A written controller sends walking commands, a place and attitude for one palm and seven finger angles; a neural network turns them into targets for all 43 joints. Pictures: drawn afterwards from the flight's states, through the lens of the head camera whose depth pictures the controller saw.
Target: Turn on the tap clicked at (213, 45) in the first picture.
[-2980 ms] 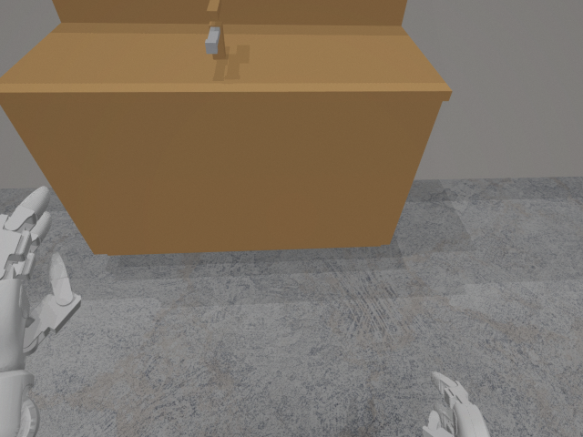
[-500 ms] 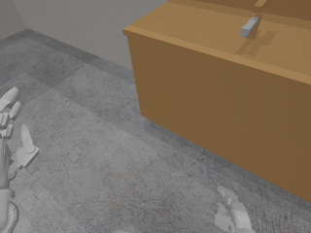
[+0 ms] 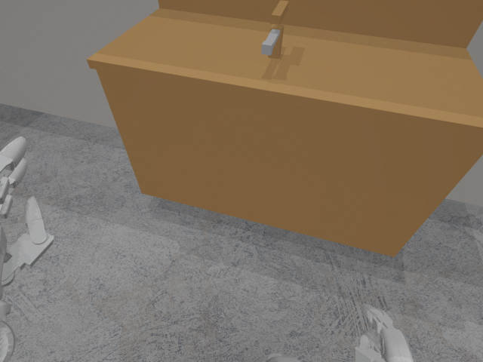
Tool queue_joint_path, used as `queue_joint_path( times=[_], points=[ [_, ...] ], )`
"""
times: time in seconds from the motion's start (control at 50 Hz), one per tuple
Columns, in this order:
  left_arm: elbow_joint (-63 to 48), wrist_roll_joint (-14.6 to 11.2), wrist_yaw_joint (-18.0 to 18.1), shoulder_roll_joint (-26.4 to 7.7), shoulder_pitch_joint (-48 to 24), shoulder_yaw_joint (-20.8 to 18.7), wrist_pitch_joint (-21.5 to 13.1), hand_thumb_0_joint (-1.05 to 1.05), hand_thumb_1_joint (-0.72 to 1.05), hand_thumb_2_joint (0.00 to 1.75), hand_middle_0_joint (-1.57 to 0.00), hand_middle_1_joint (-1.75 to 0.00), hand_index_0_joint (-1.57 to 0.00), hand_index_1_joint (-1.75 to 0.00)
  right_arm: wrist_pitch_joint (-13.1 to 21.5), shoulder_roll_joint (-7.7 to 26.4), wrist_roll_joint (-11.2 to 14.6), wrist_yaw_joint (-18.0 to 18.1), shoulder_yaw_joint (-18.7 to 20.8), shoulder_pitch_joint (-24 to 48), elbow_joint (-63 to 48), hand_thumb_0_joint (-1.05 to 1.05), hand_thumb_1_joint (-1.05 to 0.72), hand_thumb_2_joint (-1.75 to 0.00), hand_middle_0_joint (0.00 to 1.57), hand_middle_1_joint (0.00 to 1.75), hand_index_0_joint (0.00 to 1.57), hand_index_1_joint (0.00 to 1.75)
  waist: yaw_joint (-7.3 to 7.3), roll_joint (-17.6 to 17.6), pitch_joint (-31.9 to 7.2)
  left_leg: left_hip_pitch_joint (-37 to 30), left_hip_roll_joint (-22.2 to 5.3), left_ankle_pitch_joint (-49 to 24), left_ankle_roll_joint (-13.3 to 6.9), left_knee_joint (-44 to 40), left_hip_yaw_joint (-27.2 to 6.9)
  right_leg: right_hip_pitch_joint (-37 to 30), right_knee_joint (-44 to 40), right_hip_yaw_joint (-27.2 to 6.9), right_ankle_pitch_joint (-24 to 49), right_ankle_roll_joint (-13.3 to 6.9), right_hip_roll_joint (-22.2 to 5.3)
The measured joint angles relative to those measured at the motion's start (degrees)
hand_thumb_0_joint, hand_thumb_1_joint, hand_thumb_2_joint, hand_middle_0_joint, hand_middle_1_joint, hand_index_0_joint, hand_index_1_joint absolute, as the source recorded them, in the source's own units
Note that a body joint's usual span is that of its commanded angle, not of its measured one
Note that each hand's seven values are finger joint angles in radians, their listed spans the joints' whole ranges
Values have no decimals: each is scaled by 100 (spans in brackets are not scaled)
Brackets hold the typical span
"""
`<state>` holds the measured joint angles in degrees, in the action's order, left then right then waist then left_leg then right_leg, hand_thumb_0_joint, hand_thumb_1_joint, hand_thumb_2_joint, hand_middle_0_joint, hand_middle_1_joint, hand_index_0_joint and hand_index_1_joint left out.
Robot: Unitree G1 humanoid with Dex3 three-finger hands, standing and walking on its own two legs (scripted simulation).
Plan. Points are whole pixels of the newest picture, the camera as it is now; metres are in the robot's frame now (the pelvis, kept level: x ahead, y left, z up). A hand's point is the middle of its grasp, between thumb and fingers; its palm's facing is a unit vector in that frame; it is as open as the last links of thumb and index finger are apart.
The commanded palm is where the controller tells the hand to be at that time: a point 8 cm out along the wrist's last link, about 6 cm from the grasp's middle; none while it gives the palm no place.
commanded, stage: turn to face it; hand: left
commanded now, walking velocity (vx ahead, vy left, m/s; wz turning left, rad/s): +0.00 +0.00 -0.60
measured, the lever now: (267, 48) +0.89 +0.01 +0.11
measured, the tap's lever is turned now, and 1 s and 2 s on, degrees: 0 0 0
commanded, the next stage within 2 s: take the last steps up to it in 0.80 s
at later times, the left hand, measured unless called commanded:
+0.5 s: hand (154, 232) +0.22 +0.13 +0.18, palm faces +0.11 -0.87 -0.48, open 7.4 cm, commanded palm +0.18 +0.19 +0.18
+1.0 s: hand (241, 274) +0.19 +0.02 +0.18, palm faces -0.10 -0.84 -0.53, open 7.4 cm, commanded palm +0.16 +0.10 +0.18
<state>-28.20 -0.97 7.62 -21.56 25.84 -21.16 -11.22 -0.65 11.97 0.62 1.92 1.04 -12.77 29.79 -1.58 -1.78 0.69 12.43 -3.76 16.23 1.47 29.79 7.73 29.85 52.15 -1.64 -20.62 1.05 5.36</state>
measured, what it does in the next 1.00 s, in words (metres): walks backwards, turning right: right foot, then left foot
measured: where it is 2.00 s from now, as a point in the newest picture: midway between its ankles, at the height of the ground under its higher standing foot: outside the picture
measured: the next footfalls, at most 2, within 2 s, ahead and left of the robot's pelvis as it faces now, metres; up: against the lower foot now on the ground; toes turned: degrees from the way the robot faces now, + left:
right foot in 0.16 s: +0.04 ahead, -0.14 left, +0.00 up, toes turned -13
left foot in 0.50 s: +0.03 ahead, +0.08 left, +0.00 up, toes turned -13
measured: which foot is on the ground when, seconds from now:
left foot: down 0.00-0.18, up 0.20-0.48, down 0.50-0.80, up 0.82-1.00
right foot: up 0.00-0.14, down 0.16-0.52, up 0.54-0.76, down 0.78-1.00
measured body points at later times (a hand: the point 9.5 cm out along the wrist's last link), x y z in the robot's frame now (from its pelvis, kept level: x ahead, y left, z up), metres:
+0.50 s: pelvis -0.05 -0.03 +0.00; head -0.01 -0.04 +0.44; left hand +0.21 +0.17 +0.21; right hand +0.02 -0.34 -0.09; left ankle -0.01 +0.09 -0.73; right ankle +0.00 -0.14 -0.73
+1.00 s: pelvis -0.12 -0.07 +0.00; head -0.09 -0.11 +0.45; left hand +0.19 +0.07 +0.20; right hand -0.10 -0.35 -0.11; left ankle -0.06 +0.06 -0.68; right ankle -0.12 -0.15 -0.73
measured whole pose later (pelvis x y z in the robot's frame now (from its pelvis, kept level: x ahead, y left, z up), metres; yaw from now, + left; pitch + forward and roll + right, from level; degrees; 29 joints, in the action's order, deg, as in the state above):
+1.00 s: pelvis -0.12 -0.07 +0.00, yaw -29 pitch +1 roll +1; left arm -31.2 -1.7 8.4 -23.2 31.6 -22.2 -12.5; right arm 0.6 12.3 0.4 2.4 0.0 -10.1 34.8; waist 2.4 0.9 4.3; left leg 26.0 -3.2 24.2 3.2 56.1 3.7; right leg 19.0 30.6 4.0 -12.8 -3.9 0.4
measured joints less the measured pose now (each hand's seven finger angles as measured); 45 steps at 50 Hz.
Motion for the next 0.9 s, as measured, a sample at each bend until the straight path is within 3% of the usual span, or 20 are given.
queue_joint_path(
  times=[0.04,0.12,0.16,0.18,0.2,0.24,0.3,0.36,0.46,0.5,0.54,0.58,0.62,0.66,0.74,0.78,0.82,0.86,0.9],
  points=[
    [75,15,14,106,-23,59,39,2,89,90,-21,-30,-21,-31,84,-118,28,-44,-70,-39,31,2,-91,-90,20,29,20,30,-73,190,41,-50,-192,63,59,44,99,-84,249,272,-203,124,-252],
    [129,17,42,143,-136,115,76,2,89,90,-20,-30,-21,-31,274,-318,21,-139,-266,-60,99,2,-90,-90,20,29,21,30,-164,471,223,-7,-629,173,229,323,318,-748,-834,589,-196,239,-589],
    [143,27,30,21,-285,92,85,2,89,90,-20,-30,-21,-31,347,-386,14,-184,-340,-70,76,2,-90,-90,20,30,21,30,-149,502,343,171,-820,331,345,715,364,-1150,-1561,674,270,176,-664],
    [163,41,22,11,-405,97,67,2,89,90,-20,-30,-21,-31,367,-367,20,-202,-351,-20,91,2,-90,-90,20,30,21,30,-117,595,456,308,-970,428,356,995,311,-1139,-1608,744,503,-15,-566],
    [175,43,18,17,-515,115,48,2,89,90,-20,-30,-21,-31,355,-330,21,-209,-350,56,139,2,-90,-90,20,30,21,30,-54,640,560,516,-964,762,346,1394,119,-1041,-1490,770,523,-190,-501],
    [92,-30,18,35,-531,117,46,2,89,90,-20,-30,-21,-31,232,-244,23,-211,-311,237,270,2,-90,-90,20,30,21,30,22,538,680,986,-620,1261,344,2436,-305,-832,-1362,646,484,-391,-472],
    [-245,-135,35,30,-75,37,29,2,89,90,-21,-30,-21,-31,24,-78,-10,-181,-226,403,318,2,-90,-90,20,30,21,30,190,369,742,1385,-208,1153,371,3281,-546,-745,-1585,387,692,-437,-393],
    [-554,-173,34,-109,370,-63,-39,2,88,90,-21,-30,-22,-31,-67,67,-30,-103,-93,383,300,2,-91,-90,20,29,21,30,285,211,660,1348,-23,1029,376,2818,-502,-742,-1887,185,943,-463,-308],
    [-726,-161,69,-338,512,-239,-106,2,88,89,-21,-30,-22,-31,-90,304,-14,-8,70,191,225,2,-91,-90,20,29,20,30,214,-7,364,760,161,845,249,1112,-402,-642,-2114,-93,1193,-443,-174],
    [-682,-145,79,-325,394,-251,-110,1,88,89,-21,-30,-22,-31,-67,368,-8,27,100,121,175,2,-91,-90,20,29,20,30,204,-43,260,404,172,370,100,285,-335,-563,-2027,-152,1198,-399,-116],
    [-507,-92,72,-268,176,-254,-118,1,88,90,-21,-30,-22,-31,-34,316,-10,79,118,104,149,2,-91,-90,19,29,20,30,107,-147,265,318,165,-16,-57,206,-183,-389,-1466,-211,514,-246,-111],
    [-267,-18,82,-139,39,-224,-117,1,88,90,-21,-30,-22,-31,43,216,-18,94,118,86,128,2,-91,-90,19,29,20,30,96,-60,233,255,34,9,-79,218,-115,-108,-253,13,-96,-69,-144],
    [-96,10,91,20,-16,-111,-62,1,89,90,-21,-30,-21,-31,132,102,12,45,85,51,124,2,-91,-90,19,29,20,30,87,88,192,190,-131,19,-35,169,-88,-50,400,260,-265,59,-270],
    [-51,28,100,154,-14,32,17,2,89,90,-20,-30,-21,-31,228,-12,32,-12,8,24,127,2,-91,-90,19,29,20,30,44,226,171,153,-312,1,27,130,-21,-220,284,476,-324,144,-427],
    [-100,31,84,116,17,171,34,2,89,90,-20,-30,-21,-31,434,-268,8,-99,-199,16,109,2,-91,-90,20,29,20,30,24,380,239,248,-637,37,206,302,101,-921,-1017,722,-218,195,-584],
    [-144,38,63,-38,-28,123,5,2,89,90,-20,-30,-21,-31,508,-363,3,-140,-280,13,71,2,-90,-90,20,29,21,30,39,386,303,416,-750,158,319,619,133,-1341,-1820,800,284,128,-623],
    [-101,55,37,-45,-183,127,-63,2,89,90,-20,-30,-21,-31,498,-329,13,-159,-290,129,153,1,-90,-90,20,30,21,30,116,574,465,688,-857,523,299,1167,-86,-1272,-1757,885,406,-206,-466],
    [-124,-3,22,-63,-181,100,-75,2,89,90,-21,-30,-21,-31,383,-277,27,-152,-273,253,300,2,-90,-90,20,30,21,30,171,505,523,1077,-520,1077,266,2167,-406,-1114,-1631,807,364,-404,-499],
    [-210,-57,36,-81,58,4,-94,2,89,90,-21,-30,-21,-31,250,-202,8,-110,-255,346,392,2,-90,-90,20,30,21,30,253,415,535,1361,-232,1124,269,2953,-531,-1060,-1721,686,451,-470,-514]
  ],
)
